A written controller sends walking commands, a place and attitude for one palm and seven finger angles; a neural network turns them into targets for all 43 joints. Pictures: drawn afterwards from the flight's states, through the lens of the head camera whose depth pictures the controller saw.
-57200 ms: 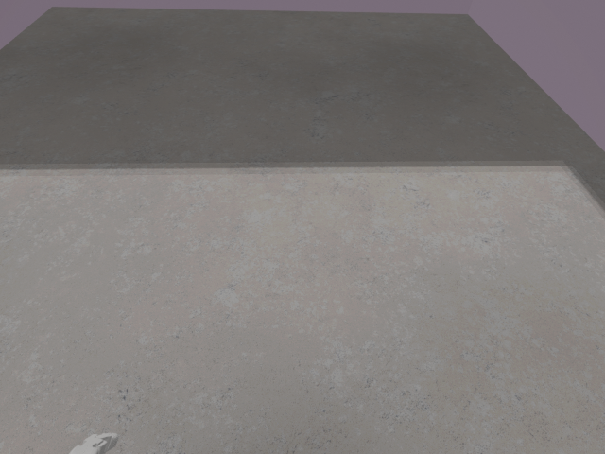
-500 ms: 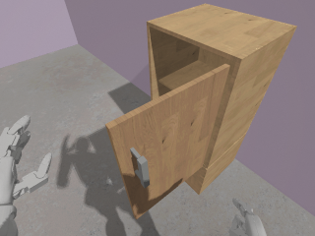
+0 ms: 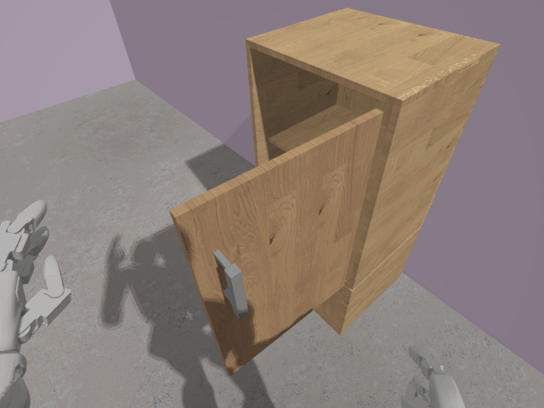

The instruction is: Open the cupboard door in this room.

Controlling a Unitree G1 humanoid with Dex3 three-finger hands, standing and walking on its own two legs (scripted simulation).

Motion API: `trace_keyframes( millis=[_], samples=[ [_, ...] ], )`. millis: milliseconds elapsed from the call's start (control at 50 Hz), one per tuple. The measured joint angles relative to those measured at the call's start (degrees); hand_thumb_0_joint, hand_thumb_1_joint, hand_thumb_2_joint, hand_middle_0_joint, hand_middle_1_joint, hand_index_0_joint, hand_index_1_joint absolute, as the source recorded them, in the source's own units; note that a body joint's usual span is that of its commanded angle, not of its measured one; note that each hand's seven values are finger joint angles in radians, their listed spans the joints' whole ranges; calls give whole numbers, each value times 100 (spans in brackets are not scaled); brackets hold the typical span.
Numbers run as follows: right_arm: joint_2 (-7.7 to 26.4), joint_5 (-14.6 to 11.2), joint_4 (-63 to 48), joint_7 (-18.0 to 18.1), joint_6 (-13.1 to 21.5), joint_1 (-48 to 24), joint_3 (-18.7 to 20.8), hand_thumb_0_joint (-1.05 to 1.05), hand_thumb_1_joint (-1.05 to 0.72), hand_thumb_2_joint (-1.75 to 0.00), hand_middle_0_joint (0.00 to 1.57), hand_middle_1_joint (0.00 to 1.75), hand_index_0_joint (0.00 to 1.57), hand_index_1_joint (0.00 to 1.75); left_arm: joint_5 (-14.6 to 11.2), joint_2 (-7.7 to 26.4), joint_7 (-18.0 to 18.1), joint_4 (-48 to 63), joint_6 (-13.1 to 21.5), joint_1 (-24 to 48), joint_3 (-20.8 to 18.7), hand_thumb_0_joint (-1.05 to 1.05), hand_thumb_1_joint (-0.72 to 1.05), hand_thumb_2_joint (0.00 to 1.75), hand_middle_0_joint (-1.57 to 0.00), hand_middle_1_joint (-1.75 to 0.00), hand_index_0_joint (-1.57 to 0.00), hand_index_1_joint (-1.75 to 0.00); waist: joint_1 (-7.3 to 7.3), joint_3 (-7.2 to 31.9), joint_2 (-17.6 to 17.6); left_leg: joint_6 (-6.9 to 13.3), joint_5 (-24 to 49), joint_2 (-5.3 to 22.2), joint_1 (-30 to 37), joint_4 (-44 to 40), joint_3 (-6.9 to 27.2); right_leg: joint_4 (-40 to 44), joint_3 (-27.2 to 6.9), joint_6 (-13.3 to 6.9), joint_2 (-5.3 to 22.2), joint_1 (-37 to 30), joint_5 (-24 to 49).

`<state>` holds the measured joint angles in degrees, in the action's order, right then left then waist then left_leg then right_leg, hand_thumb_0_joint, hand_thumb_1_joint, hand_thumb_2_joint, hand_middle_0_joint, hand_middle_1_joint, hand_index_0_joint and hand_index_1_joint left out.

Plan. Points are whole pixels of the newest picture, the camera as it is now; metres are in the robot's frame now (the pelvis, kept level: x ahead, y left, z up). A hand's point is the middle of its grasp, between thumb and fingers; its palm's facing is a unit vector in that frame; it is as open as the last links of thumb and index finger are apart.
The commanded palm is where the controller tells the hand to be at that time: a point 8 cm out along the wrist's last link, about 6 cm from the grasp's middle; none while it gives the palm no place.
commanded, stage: step back with the hand held close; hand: left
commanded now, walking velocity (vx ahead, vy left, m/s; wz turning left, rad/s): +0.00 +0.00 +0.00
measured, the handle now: (230, 285) +0.30 +0.12 +0.00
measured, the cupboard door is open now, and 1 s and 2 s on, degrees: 87 87 87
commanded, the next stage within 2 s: stop stepping back and stand still in 1.14 s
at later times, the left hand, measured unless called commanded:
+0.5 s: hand (36, 315) +0.16 +0.28 +0.15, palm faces +0.34 -0.80 -0.50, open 7.4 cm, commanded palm +0.10 +0.32 +0.17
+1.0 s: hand out of the picture +0.05 +0.32 +0.16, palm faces +0.47 -0.76 -0.44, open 7.4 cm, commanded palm -0.02 +0.35 +0.17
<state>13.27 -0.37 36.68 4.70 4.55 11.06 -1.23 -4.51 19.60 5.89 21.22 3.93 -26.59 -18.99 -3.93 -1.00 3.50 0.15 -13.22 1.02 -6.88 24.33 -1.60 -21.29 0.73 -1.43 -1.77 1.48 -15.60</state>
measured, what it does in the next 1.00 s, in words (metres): shifts its weight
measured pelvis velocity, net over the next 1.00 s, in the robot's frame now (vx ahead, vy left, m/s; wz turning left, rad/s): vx -0.15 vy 0.05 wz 0.04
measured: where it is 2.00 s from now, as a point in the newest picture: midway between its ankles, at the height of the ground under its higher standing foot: outside the picture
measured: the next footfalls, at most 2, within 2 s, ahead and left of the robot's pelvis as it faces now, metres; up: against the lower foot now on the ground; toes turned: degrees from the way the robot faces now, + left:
right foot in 1.26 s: -0.26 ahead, -0.05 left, +0.00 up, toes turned -6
left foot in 1.36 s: -0.07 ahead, +0.11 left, +0.00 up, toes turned -4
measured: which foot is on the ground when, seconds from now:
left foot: down 0.00-1.00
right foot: down 0.00-0.96, up 0.98-1.00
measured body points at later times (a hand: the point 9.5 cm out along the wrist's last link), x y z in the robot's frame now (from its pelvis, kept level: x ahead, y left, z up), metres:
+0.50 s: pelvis -0.05 +0.03 +0.00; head -0.04 +0.02 +0.45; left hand +0.13 +0.32 +0.18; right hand +0.12 -0.23 -0.08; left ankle +0.00 +0.12 -0.74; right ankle -0.04 -0.10 -0.74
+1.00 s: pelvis -0.15 +0.05 -0.02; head -0.12 +0.07 +0.43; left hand +0.02 +0.35 +0.18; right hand +0.03 -0.19 -0.10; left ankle -0.03 +0.12 -0.74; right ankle -0.08 -0.09 -0.73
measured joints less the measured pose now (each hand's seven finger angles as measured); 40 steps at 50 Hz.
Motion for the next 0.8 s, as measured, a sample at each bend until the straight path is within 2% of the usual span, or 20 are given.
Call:
trace_keyframes(
  millis=[60,180,320,420,600,700,800],
  samples=[
    [7,-6,-11,5,12,1,-8,1,-90,-90,20,30,20,30,16,-1,-10,40,15,31,-9,1,89,90,-21,-30,-21,-30,-4,9,21,-9,12,25,-46,15,14,31,12,-12,-25,22,30],
    [41,1,-188,-14,-222,-150,31,1,-90,-90,20,30,21,30,103,156,1,129,396,-147,-286,1,89,90,-21,-30,-21,-30,160,107,48,-2,46,92,-438,102,-59,38,-66,9,-81,409,161],
    [91,-56,-406,46,-497,-211,164,1,-90,-90,20,30,20,30,115,367,3,294,354,-417,-255,1,89,90,-21,-30,-21,-30,314,38,-44,85,210,24,-670,39,-220,-149,-210,101,1,799,237],
    [66,-79,-502,62,-576,-162,193,1,-90,-90,20,30,20,30,111,507,75,530,375,-554,-327,1,88,90,-21,-30,-22,-30,366,-15,-159,141,293,8,-864,136,-263,-284,-247,154,23,1019,314],
    [14,-80,-551,46,-410,20,149,1,-90,-90,20,30,20,30,208,502,223,727,629,-595,-479,1,88,90,-21,-30,-22,-30,384,-86,-228,283,451,-42,-1293,430,-216,-531,-187,259,77,1396,480],
    [-63,-50,-538,41,-190,158,133,1,-90,-90,20,30,20,30,349,477,243,697,766,-419,-603,1,88,90,-21,-30,-22,-30,415,-156,-236,361,487,-137,-1627,724,-107,-1067,-284,253,1,1591,150],
    [-122,-13,-375,-26,-45,107,125,1,-90,-90,20,30,21,30,327,331,242,806,843,-384,-686,1,88,90,-21,-30,-22,-30,329,-258,-164,310,199,-115,-1908,1019,-72,-1239,-255,217,-33,1784,197]
  ],
)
